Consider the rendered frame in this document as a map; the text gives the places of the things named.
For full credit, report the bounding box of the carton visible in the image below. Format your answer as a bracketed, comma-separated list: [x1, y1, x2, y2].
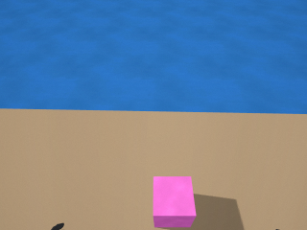
[153, 176, 197, 228]

